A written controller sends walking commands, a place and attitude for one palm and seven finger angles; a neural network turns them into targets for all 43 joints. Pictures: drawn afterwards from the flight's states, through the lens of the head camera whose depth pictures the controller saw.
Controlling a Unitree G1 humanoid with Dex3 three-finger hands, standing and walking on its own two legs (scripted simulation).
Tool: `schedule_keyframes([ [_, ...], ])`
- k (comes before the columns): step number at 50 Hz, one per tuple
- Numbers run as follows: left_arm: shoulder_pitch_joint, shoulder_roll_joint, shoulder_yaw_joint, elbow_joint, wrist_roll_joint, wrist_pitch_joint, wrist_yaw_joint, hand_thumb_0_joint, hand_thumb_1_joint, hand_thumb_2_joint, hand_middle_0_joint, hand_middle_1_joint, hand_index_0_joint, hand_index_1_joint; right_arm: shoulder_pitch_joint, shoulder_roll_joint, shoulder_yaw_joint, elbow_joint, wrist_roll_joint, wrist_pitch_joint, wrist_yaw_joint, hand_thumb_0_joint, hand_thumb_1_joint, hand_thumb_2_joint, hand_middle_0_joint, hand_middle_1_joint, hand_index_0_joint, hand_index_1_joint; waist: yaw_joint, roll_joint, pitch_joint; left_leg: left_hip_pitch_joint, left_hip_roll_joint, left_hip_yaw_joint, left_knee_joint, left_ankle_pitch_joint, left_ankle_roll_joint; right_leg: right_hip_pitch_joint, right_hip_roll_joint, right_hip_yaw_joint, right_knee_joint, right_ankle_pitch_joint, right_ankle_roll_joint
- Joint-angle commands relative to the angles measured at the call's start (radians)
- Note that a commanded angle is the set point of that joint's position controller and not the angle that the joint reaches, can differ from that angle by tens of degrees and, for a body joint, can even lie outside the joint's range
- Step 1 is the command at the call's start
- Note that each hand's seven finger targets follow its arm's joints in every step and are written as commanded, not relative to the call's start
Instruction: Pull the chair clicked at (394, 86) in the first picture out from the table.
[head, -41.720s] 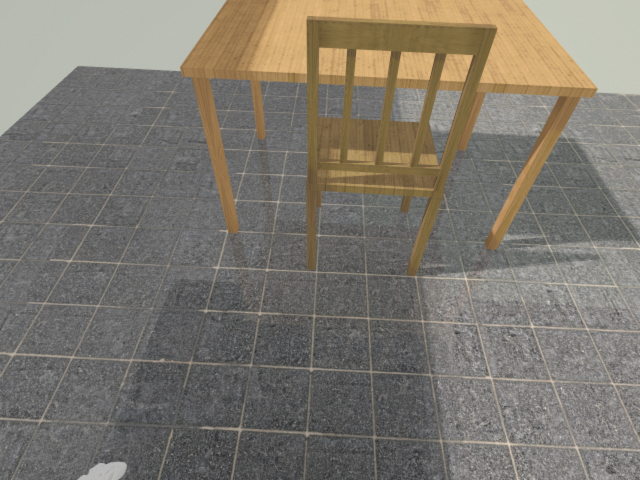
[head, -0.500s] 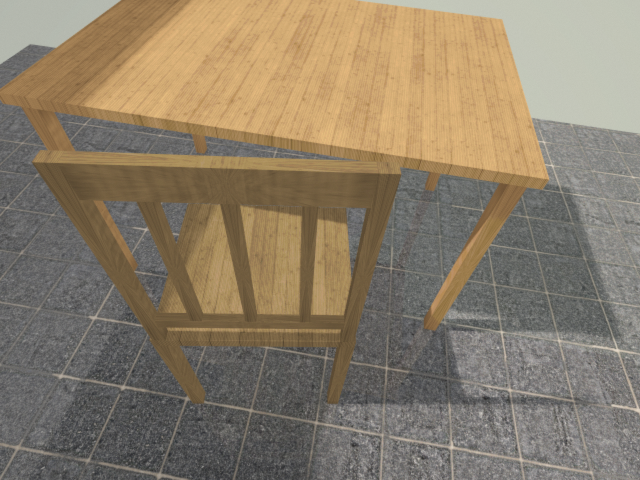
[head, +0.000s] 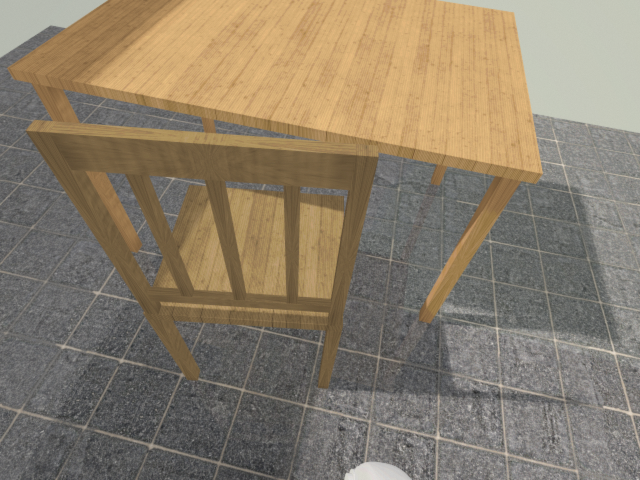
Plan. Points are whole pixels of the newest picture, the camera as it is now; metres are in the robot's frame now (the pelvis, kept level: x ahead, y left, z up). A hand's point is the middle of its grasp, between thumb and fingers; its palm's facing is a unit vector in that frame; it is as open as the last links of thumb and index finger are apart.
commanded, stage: come to a stop and stand still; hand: left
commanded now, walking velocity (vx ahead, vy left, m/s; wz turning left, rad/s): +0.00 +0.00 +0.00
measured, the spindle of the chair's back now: (229, 247) +0.47 +0.17 -0.06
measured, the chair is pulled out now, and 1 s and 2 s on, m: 0.18 0.18 0.18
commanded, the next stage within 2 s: look again from close up in 0.92 s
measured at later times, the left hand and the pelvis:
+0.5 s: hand out of the picture +0.03 +0.11 -0.17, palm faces -0.02 -0.98 -0.22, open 7.3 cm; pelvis +0.00 -0.07 +0.00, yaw -2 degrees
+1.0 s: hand out of the picture +0.02 +0.14 -0.16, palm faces -0.03 -0.97 -0.26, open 7.4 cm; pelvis -0.01 -0.05 +0.00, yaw -2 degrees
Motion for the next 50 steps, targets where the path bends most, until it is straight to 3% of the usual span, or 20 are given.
schedule_keyframes([
  [1,0.055,0.057,0.013,-0.076,-0.007,-0.019,-0.003,0.0,0.9,0.9,-0.2,-0.3,-0.2,-0.3,-0.024,-0.214,-0.062,-0.062,-0.003,-0.019,-0.005,0.0,-0.9,-0.9,0.2,0.3,0.2,0.3,0.034,0.151,-0.059,0.022,0.266,-0.186,-0.216,0.449,0.152,-0.028,-0.073,0.068,0.002,0.025,0.026],
  [4,0.032,0.02,-0.004,-0.068,-0.013,-0.047,-0.001,0.0,0.9,0.9,-0.2,-0.3,-0.2,-0.3,-0.018,-0.205,-0.067,-0.056,-0.005,-0.001,0.012,0.0,-0.9,-0.9,0.2,0.3,0.2,0.3,0.013,0.225,-0.037,-0.005,0.213,-0.15,-0.186,0.207,0.113,0.098,-0.072,-0.031,-0.418,-0.018,0.032],
  [6,0.103,0.031,-0.005,-0.021,-0.01,-0.076,-0.002,0.0,0.9,0.9,-0.2,-0.3,-0.2,-0.3,0.008,-0.192,-0.068,-0.046,0.008,0.006,0.021,0.0,-0.9,-0.9,0.2,0.3,0.2,0.3,0.031,0.133,-0.075,-0.055,0.133,-0.109,-0.07,0.023,0.05,0.265,-0.05,-0.06,-0.707,0.168,0.037],
  [7,0.126,0.065,-0.005,0.002,-0.008,-0.092,0.003,0.0,0.9,0.9,-0.2,-0.3,-0.2,-0.3,0.031,-0.137,-0.061,-0.047,0.016,0.004,0.024,0.0,-0.9,-0.9,0.2,0.3,0.2,0.3,0.026,-0.007,-0.07,-0.114,0.063,-0.061,0.028,-0.046,0.009,0.32,-0.109,0.031,-0.78,0.264,0.021],
  [8,0.12,0.125,-0.002,0.005,-0.006,-0.101,0.007,0.0,0.9,0.9,-0.2,-0.3,-0.2,-0.3,0.033,-0.081,-0.045,-0.065,0.019,0.004,0.029,0.0,-0.9,-0.9,0.2,0.3,0.2,0.3,0.016,-0.176,-0.066,-0.17,-0.004,0.005,0.097,-0.171,-0.026,0.304,-0.252,0.202,-0.83,0.388,-0.033],
  [9,0.105,0.17,0.0,-0.005,-0.002,-0.097,0.005,0.0,0.9,0.9,-0.2,-0.3,-0.2,-0.3,0.04,-0.074,-0.044,-0.068,0.017,0.01,0.033,0.0,-0.9,-0.9,0.2,0.3,0.2,0.3,0.001,-0.103,-0.092,-0.095,-0.02,0.002,0.134,-0.18,-0.03,0.241,-0.317,0.228,-0.865,0.41,-0.068],
  [11,0.023,0.19,0.014,-0.014,-0.002,-0.099,0.009,0.0,0.9,0.9,-0.2,-0.3,-0.2,-0.3,0.007,-0.097,-0.042,-0.065,0.018,0.01,0.031,0.0,-0.9,-0.9,0.2,0.3,0.2,0.3,0.002,-0.222,-0.015,-0.058,-0.012,-0.002,0.117,-0.106,-0.035,0.142,-0.281,0.25,-0.843,0.352,-0.092],
  [13,-0.004,0.176,0.015,-0.018,-0.002,-0.092,0.011,0.0,0.9,0.9,-0.2,-0.3,-0.2,-0.3,0.042,-0.112,-0.035,-0.043,0.02,-0.001,0.031,0.0,-0.9,-0.9,0.2,0.3,0.2,0.3,-0.012,-0.164,0.0,0.006,-0.016,-0.014,0.006,-0.007,-0.032,0.135,-0.246,0.193,-0.789,0.402,-0.079],
  [17,0.028,0.138,0.011,-0.021,-0.011,-0.081,0.01,0.0,0.9,0.9,-0.2,-0.3,-0.2,-0.3,0.031,-0.149,-0.027,-0.032,0.023,-0.015,0.03,0.0,-0.9,-0.9,0.2,0.3,0.2,0.3,0.016,0.051,-0.025,0.062,0.027,-0.068,-0.095,0.261,-0.009,0.167,-0.151,0.107,-0.681,0.386,-0.028],
  [24,0.059,0.103,-0.01,0.01,-0.014,-0.09,0.012,0.0,0.9,0.9,-0.2,-0.3,-0.2,-0.3,0.013,-0.148,-0.02,-0.019,0.03,-0.02,0.023,0.0,-0.9,-0.9,0.2,0.3,0.2,0.3,0.018,0.011,-0.058,0.109,0.051,-0.084,-0.123,0.365,-0.006,0.22,-0.136,0.081,-0.703,0.487,-0.011],
  [25,0.167,0.147,0.009,0.085,-0.013,-0.126,0.049,0.0,0.9,0.9,-0.2,-0.3,-0.2,-0.3,-0.099,-0.201,-0.03,-0.099,0.029,-0.032,0.032,0.0,-0.9,-0.9,0.2,0.3,0.2,0.3,0.064,-0.046,-0.084,-0.003,0.061,-0.062,0.115,0.267,-0.041,0.273,-0.214,0.178,-0.754,0.93,0.011],
  [26,0.11,0.2,0.016,0.028,-0.008,-0.141,0.044,0.0,0.9,0.9,-0.2,-0.3,-0.2,-0.3,-0.043,-0.134,-0.027,-0.144,0.025,-0.026,0.04,0.0,-0.9,-0.9,0.2,0.3,0.2,0.3,0.008,-0.075,-0.14,-0.092,0.004,-0.063,0.082,-0.062,-0.029,0.365,-0.278,0.212,-0.72,0.959,-0.042],
  [27,0.072,0.172,0.007,0.022,-0.007,-0.143,0.04,0.0,0.9,0.9,-0.2,-0.3,-0.2,-0.3,-0.023,-0.123,-0.02,-0.136,0.026,-0.024,0.039,0.0,-0.9,-0.9,0.2,0.3,0.2,0.3,-0.001,-0.067,-0.15,-0.047,0.006,-0.051,0.018,-0.075,-0.022,0.329,-0.263,0.174,-0.708,0.855,-0.062],
  [28,0.04,0.157,0.0,0.009,-0.01,-0.138,0.038,0.0,0.9,0.9,-0.2,-0.3,-0.2,-0.3,0.028,-0.125,-0.021,-0.123,0.027,-0.027,0.04,0.0,-0.9,-0.9,0.2,0.3,0.2,0.3,-0.028,-0.003,-0.162,0.019,0.012,-0.067,-0.075,0.077,-0.018,0.305,-0.211,0.122,-0.649,0.733,-0.053],
  [30,0.044,0.118,-0.004,-0.004,-0.013,-0.117,0.035,0.0,0.9,0.9,-0.2,-0.3,-0.2,-0.3,0.055,-0.183,-0.023,-0.109,0.017,-0.032,0.04,0.0,-0.9,-0.9,0.2,0.3,0.2,0.3,-0.005,0.17,-0.143,0.043,0.095,-0.125,-0.068,0.433,0.017,0.252,-0.103,0.029,-0.585,0.416,-0.013],
  [32,0.059,0.101,-0.011,0.006,-0.012,-0.101,0.03,0.0,0.9,0.9,-0.2,-0.3,-0.2,-0.3,0.022,-0.197,-0.023,-0.12,0.018,-0.024,0.033,0.0,-0.9,-0.9,0.2,0.3,0.2,0.3,0.011,0.185,-0.054,-0.021,0.102,-0.14,-0.096,0.368,0.036,0.232,-0.068,0.006,-0.62,0.21,-0.004],
  [35,0.047,0.114,-0.014,0.009,-0.011,-0.097,0.022,0.0,0.9,0.9,-0.2,-0.3,-0.2,-0.3,0.005,-0.18,-0.017,-0.134,0.017,-0.017,0.035,0.0,-0.9,-0.9,0.2,0.3,0.2,0.3,0.008,0.044,0.023,-0.069,0.049,-0.117,-0.11,0.141,0.012,0.189,-0.098,0.06,-0.681,0.222,-0.013],
  [38,0.037,0.124,-0.012,0.003,-0.013,-0.09,0.017,0.0,0.9,0.9,-0.2,-0.3,-0.2,-0.3,0.01,-0.188,-0.017,-0.128,0.016,-0.018,0.037,0.0,-0.9,-0.9,0.2,0.3,0.2,0.3,0.007,0.071,0.012,-0.053,0.047,-0.13,-0.161,0.052,0.014,0.173,-0.096,0.057,-0.685,0.152,-0.004],
  [42,0.044,0.131,-0.014,0.007,-0.012,-0.09,0.013,0.0,0.9,0.9,-0.2,-0.3,-0.2,-0.3,0.005,-0.19,-0.014,-0.12,0.016,-0.018,0.038,0.0,-0.9,-0.9,0.2,0.3,0.2,0.3,0.013,0.044,0.013,-0.049,0.04,-0.126,-0.181,0.028,0.012,0.175,-0.104,0.069,-0.71,0.144,-0.002],
  [50,0.045,0.136,-0.014,0.034,-0.016,-0.096,0.011,0.0,0.9,0.9,-0.2,-0.3,-0.2,-0.3,0.021,-0.181,-0.009,-0.078,0.019,-0.026,0.032,0.0,-0.9,-0.9,0.2,0.3,0.2,0.3,0.014,0.045,-0.04,0.015,0.042,-0.107,-0.16,0.194,0.004,0.219,-0.12,0.065,-0.709,0.304,0.003],
])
